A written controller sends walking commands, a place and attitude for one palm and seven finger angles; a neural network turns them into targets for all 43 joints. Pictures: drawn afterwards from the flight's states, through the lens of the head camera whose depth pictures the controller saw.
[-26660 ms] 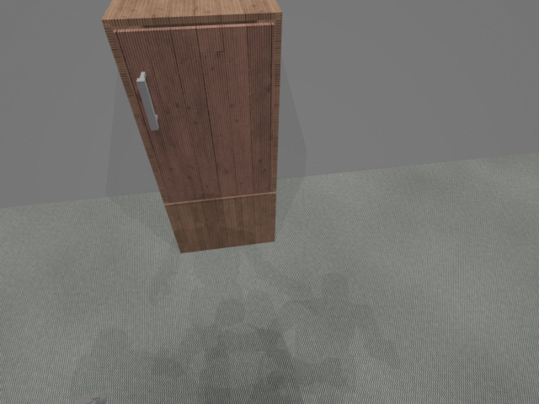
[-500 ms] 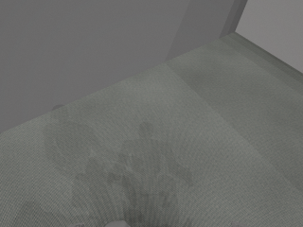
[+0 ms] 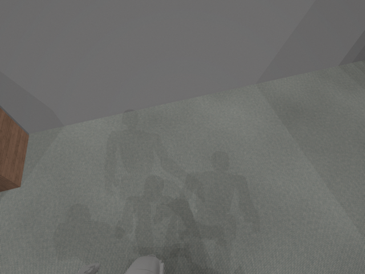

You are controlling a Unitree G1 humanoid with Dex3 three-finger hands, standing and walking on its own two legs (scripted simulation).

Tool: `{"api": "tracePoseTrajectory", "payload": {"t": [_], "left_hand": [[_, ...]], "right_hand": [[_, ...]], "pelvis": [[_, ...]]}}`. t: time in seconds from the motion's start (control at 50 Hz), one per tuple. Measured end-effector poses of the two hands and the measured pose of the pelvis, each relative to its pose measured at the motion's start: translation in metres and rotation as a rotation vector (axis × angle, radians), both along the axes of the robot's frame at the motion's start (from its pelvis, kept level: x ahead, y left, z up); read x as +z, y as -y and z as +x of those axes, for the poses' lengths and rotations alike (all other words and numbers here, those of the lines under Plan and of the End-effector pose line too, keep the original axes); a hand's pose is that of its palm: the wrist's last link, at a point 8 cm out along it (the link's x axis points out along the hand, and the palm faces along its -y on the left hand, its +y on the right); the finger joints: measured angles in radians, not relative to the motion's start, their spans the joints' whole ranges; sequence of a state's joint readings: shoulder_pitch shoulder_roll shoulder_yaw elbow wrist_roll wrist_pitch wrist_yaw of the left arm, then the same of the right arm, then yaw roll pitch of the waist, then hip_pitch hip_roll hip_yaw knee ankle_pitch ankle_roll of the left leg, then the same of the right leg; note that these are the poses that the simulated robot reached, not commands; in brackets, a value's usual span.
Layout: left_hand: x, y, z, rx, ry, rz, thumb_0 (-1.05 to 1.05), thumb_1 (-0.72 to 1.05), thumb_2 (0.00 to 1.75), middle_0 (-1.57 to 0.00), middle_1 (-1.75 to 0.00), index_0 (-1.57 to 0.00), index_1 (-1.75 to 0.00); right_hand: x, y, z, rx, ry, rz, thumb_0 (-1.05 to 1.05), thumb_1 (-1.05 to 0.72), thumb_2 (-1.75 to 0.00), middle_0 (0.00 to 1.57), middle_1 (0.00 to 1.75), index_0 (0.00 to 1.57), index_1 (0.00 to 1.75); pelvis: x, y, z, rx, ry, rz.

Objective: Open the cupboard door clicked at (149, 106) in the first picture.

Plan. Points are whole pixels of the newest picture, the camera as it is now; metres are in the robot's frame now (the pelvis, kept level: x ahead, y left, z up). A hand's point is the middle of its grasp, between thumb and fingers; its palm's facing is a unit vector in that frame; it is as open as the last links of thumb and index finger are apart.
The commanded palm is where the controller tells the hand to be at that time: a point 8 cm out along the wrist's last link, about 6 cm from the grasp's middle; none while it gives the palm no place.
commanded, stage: turn to face it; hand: left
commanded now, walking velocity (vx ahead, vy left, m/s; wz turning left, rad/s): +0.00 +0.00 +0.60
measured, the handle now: out of the picture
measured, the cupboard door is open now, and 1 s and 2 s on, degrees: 47 47 47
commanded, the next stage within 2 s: take the last steps up to it in 1.78 s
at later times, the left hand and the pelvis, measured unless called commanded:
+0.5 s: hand out of the picture +0.05 +0.20 -0.15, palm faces +0.32 -0.89 -0.31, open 7.4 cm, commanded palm none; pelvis +0.01 -0.03 -0.01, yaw +18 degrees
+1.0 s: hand out of the picture -0.04 +0.20 -0.17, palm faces +0.61 -0.76 -0.24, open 7.4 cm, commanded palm none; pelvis +0.01 -0.02 +0.00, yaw +36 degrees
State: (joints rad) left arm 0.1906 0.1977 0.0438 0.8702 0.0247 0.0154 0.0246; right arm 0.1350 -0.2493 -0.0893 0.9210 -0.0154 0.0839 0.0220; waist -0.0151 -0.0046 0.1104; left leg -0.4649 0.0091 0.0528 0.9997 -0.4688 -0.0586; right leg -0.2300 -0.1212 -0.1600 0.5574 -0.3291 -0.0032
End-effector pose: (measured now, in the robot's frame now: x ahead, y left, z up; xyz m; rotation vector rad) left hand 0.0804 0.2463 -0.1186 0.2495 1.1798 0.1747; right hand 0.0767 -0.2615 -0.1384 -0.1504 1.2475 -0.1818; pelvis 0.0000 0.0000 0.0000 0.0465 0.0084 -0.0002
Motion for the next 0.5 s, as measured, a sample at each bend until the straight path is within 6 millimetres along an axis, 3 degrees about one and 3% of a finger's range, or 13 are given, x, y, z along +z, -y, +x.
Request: {"api": "tracePoseTrajectory", "payload": {"t": [0.08,0.18,0.34,0.44,0.5], "left_hand": [[-0.012,-0.001,-0.026,0.074,-0.027,-0.042,0.00,0.90,0.90,-0.21,-0.30,-0.20,-0.30],[-0.038,-0.018,-0.057,0.168,-0.079,-0.062,0.00,0.90,0.90,-0.21,-0.30,-0.20,-0.30],[-0.016,-0.023,-0.056,0.258,-0.030,-0.024,0.01,0.91,0.90,-0.20,-0.30,-0.20,-0.30],[-0.005,-0.010,-0.051,0.287,0.043,0.025,0.00,0.91,0.90,-0.20,-0.30,-0.20,-0.30],[-0.001,0.002,-0.059,0.320,0.055,0.043,0.00,0.91,0.90,-0.20,-0.30,-0.20,-0.30]], "right_hand": [[0.007,-0.012,0.033,0.093,0.035,-0.010,0.01,-0.91,-0.90,0.19,0.30,0.20,0.30],[0.005,-0.030,0.070,0.198,0.118,-0.044,0.00,-0.91,-0.90,0.19,0.30,0.20,0.30],[0.008,-0.032,0.071,0.278,0.071,-0.033,0.00,-0.91,-0.90,0.20,0.30,0.20,0.30],[-0.008,-0.015,0.076,0.301,0.030,-0.002,0.00,-0.91,-0.90,0.20,0.30,0.21,0.30],[-0.014,-0.006,0.085,0.325,0.008,0.002,0.01,-0.91,-0.90,0.20,0.30,0.21,0.30]], "pelvis": [[-0.002,-0.002,0.002,0.059,0.001,-0.002],[-0.019,-0.010,0.002,0.122,0.002,-0.025],[-0.006,0.005,0.003,0.208,0.001,-0.047],[-0.012,0.026,0.010,0.270,-0.006,-0.040],[-0.012,0.035,0.011,0.317,0.005,-0.035]]}}
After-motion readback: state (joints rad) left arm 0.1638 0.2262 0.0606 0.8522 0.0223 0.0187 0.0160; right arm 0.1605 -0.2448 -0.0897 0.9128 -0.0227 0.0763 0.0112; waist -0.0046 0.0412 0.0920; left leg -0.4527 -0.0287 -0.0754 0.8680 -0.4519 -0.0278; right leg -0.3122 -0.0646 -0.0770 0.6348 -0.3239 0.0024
